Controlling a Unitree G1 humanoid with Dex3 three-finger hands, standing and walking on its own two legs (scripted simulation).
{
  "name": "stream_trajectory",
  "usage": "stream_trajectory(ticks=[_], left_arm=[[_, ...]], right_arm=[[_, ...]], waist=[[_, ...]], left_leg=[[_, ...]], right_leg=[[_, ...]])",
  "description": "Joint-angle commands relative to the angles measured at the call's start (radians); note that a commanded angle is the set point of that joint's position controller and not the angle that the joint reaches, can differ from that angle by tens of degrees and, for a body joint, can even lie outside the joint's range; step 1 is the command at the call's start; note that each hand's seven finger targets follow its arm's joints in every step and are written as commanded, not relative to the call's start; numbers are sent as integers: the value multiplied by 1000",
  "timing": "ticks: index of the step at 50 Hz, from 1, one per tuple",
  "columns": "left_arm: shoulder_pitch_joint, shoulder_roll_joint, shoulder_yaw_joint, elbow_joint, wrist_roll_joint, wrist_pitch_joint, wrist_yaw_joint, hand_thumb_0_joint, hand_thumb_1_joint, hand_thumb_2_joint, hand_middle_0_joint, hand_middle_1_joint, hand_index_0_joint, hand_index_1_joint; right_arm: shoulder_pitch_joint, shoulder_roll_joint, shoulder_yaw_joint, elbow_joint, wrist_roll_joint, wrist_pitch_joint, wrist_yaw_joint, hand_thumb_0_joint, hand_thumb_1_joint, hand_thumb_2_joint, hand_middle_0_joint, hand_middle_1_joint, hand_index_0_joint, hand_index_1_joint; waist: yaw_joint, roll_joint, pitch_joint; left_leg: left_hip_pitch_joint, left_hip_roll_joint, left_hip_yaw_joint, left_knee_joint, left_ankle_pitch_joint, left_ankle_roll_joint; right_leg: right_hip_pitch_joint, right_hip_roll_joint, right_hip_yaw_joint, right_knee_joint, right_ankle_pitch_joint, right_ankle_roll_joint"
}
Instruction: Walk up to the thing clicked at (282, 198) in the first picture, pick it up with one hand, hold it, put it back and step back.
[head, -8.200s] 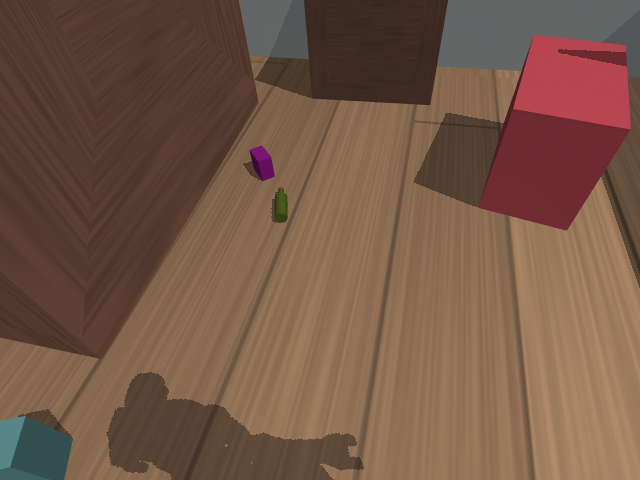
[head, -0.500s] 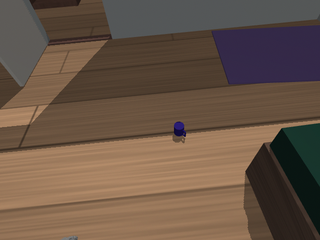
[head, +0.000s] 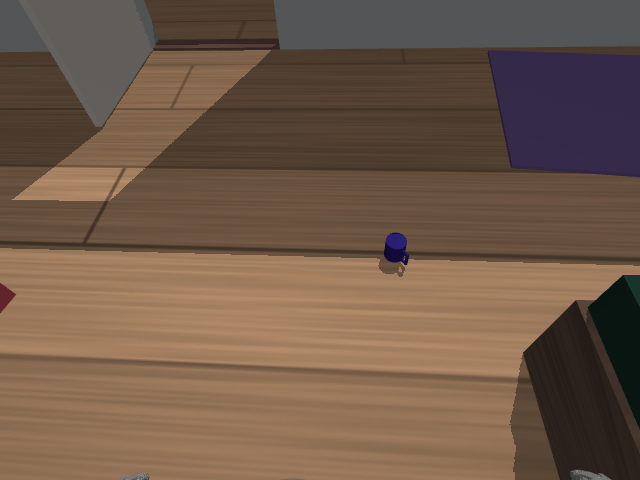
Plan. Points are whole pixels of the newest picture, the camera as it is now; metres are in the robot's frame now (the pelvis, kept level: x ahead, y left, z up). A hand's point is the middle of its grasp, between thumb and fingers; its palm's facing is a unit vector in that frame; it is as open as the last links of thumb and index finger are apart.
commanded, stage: walk up
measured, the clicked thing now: out of the picture -0.42 +1.21 -0.74
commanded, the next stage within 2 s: stand in 1.18 s
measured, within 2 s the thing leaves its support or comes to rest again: neither
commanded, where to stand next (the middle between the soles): +0.06 -0.02 m, yaw +7 degrees
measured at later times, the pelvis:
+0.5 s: pelvis +0.00 +0.00 +0.01, yaw +5 degrees
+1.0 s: pelvis +0.00 -0.02 +0.01, yaw +8 degrees
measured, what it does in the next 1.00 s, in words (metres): stands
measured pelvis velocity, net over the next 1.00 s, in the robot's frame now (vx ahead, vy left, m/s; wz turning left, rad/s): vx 0.00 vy -0.02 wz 0.14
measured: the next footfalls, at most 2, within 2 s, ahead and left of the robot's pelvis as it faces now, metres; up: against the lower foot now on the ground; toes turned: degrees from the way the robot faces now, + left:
none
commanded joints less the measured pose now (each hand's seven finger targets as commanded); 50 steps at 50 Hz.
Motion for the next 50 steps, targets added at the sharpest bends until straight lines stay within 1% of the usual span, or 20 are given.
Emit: stream_trajectory(ticks=[1,2,3,4,5,6,7,8,9,10,12,13,15,17,20,29,31,35,42,50], left_arm=[[-80,283,46,-92,7,-45,9,0,900,900,-200,-300,-200,-300],[-126,256,41,-112,11,-43,2,0,900,900,-200,-300,-200,-300],[-139,237,37,-113,8,-37,-2,0,900,900,-200,-300,-200,-300],[-122,218,34,-109,3,-38,-1,0,900,900,-200,-300,-200,-300],[-104,208,30,-94,-2,-40,1,0,900,900,-200,-300,-200,-300],[-93,194,30,-91,-3,-42,0,0,900,900,-200,-300,-200,-300],[-86,195,32,-89,-7,-39,-4,0,900,900,-200,-300,-200,-300],[-56,186,32,-84,-10,-34,-8,0,900,900,-200,-300,-200,-300],[-47,186,32,-66,-12,-32,-7,0,900,900,-200,-300,-200,-300],[-52,180,29,-59,-8,-35,-7,0,900,900,-200,-300,-200,-300],[-67,192,30,-55,-9,-41,-7,0,900,900,-200,-300,-200,-300],[-62,195,29,-49,-11,-42,-7,0,900,900,-200,-300,-200,-300],[-63,193,26,-45,-15,-40,-7,0,900,900,-200,-300,-200,-300],[-64,190,22,-39,-12,-40,-6,0,900,900,-200,-300,-200,-300],[-65,191,22,-27,-9,-39,-6,0,900,900,-200,-300,-200,-300],[-62,195,27,-12,-8,-42,-6,0,900,900,-200,-300,-200,-300],[-74,196,31,-8,-9,-39,-5,0,900,900,-200,-300,-200,-300],[-67,195,33,-7,-5,-38,-6,0,900,900,-200,-300,-200,-300],[-69,203,43,-18,-2,-36,-6,0,900,900,-200,-300,-200,-300],[-66,201,50,-30,-1,-30,-6,0,900,900,-200,-300,-200,-300]], right_arm=[[30,-172,-43,-62,3,-13,-15,0,-900,-900,200,300,200,300],[70,-185,-50,-32,-4,-14,-12,0,-900,-900,200,300,200,300],[85,-187,-49,-18,-7,-20,-5,0,-900,-900,200,300,200,300],[68,-189,-45,-14,-6,-30,-1,0,-900,-900,200,300,200,300],[36,-195,-46,-13,-9,-37,1,0,-900,-900,200,300,200,300],[19,-202,-50,-15,-11,-44,1,0,-900,-900,200,300,200,300],[19,-210,-48,-19,-14,-50,-1,0,-900,-900,200,300,200,300],[-3,-227,-43,-23,-16,-58,-3,0,-900,-900,200,300,200,300],[-24,-245,-41,-17,-11,-58,-2,0,-900,-900,200,300,200,300],[-36,-226,-33,-8,-11,-58,1,0,-900,-900,200,300,200,300],[-48,-207,-24,-4,-8,-57,-1,0,-900,-900,200,300,200,300],[-50,-206,-24,-1,-11,-56,-3,0,-900,-900,200,300,200,300],[-49,-204,-21,9,-11,-56,-4,0,-900,-900,200,300,200,300],[-61,-208,-21,10,-10,-54,-4,0,-900,-900,200,300,200,300],[-76,-205,-20,13,-9,-50,-4,0,-900,-900,200,300,200,300],[-81,-203,-19,22,-7,-48,-7,0,-900,-900,200,300,200,300],[-81,-200,-19,25,-8,-46,-6,0,-900,-900,200,300,200,300],[-89,-207,-21,28,-10,-43,-5,0,-900,-900,200,300,200,300],[-69,-208,-24,36,-11,-41,-7,0,-900,-900,200,300,200,300],[-68,-210,-22,33,-13,-39,-8,0,-900,-900,200,300,200,300]], waist=[[-13,-192,-146],[-40,-186,-110],[-50,-191,-85],[-41,-168,-83],[-23,-144,-87],[-10,-122,-109],[-2,-111,-136],[17,-73,-157],[25,-24,-130],[28,-15,-119],[21,-2,-131],[20,14,-132],[18,40,-146],[20,55,-161],[20,50,-153],[17,5,-184],[13,-5,-152],[14,-12,-143],[13,-20,-160],[20,-2,-141]], left_leg=[[-14,4,9,110,-191,-13],[50,32,3,109,-213,-14],[80,33,-9,9,-176,-6],[81,39,-32,-97,7,-3],[105,67,-76,-141,186,7],[130,102,-117,-171,284,23],[138,134,-148,-185,326,38],[117,176,-203,-197,273,65],[39,191,-216,-206,237,75],[-2,187,-205,-225,246,58],[14,141,-141,-221,304,22],[15,127,-129,-212,310,16],[21,127,-127,-229,302,12],[32,134,-143,-237,319,17],[16,134,-150,-256,270,16],[41,115,-130,-219,346,13],[17,110,-135,-221,328,9],[5,109,-146,-223,287,17],[12,95,-132,-193,316,11],[-39,96,-166,-202,306,22]], right_leg=[[-6,-357,328,-243,123,-242],[-80,-346,307,-215,121,-243],[-112,-287,232,-194,101,-197],[-71,-218,151,-163,140,-142],[-75,-172,105,-127,174,-97],[-59,-131,64,-91,188,-68],[-37,-106,52,-63,191,-49],[-28,-88,47,-61,89,-36],[25,-80,39,-86,-8,-32],[87,-89,41,-116,11,-37],[122,-106,48,-129,124,-53],[118,-107,45,-130,156,-56],[137,-109,32,-136,154,-55],[150,-104,19,-146,147,-45],[152,-101,13,-166,100,-40],[170,-122,4,-174,159,-44],[151,-121,1,-177,142,-44],[141,-122,-2,-188,98,-46],[150,-138,-11,-179,87,-61],[166,-127,-23,-162,63,-60]])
